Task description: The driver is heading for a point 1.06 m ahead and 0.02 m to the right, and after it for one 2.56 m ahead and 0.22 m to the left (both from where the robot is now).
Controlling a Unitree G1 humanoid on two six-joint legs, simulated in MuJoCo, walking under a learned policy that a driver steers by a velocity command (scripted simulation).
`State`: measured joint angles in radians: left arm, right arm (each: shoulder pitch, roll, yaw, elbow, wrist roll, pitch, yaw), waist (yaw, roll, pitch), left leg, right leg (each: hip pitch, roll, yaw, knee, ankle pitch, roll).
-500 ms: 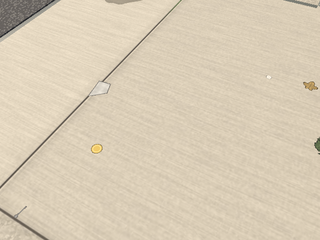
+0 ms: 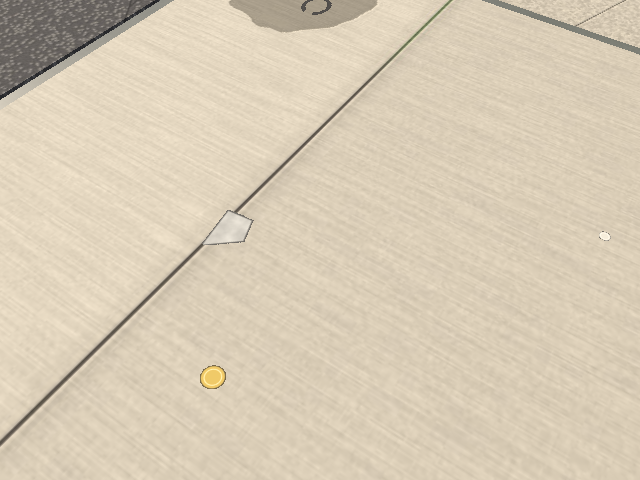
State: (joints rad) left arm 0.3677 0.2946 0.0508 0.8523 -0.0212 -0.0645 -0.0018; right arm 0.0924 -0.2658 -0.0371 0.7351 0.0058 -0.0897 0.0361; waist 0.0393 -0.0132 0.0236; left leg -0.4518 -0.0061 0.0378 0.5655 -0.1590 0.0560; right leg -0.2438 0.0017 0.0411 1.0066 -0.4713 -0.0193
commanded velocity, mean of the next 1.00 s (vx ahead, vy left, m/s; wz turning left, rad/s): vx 0.22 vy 0.00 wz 0.00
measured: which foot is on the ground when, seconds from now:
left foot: down 0.00-0.44, up 0.46-0.70, down 0.72-1.00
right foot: up 0.00-0.40, down 0.42-1.00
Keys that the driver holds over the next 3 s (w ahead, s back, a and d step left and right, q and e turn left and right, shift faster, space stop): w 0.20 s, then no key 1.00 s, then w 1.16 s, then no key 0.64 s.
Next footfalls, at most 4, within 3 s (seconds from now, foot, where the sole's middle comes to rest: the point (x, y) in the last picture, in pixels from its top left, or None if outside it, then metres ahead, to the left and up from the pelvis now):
0.42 right None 0.39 -0.13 -0.76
0.72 left None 0.33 0.12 -0.76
1.92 left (290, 342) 0.77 0.11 -0.76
2.46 right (388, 238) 1.09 -0.12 -0.76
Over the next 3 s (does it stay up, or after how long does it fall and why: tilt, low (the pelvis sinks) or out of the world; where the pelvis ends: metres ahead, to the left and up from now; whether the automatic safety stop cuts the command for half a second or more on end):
stays up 1.03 -0.02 0.01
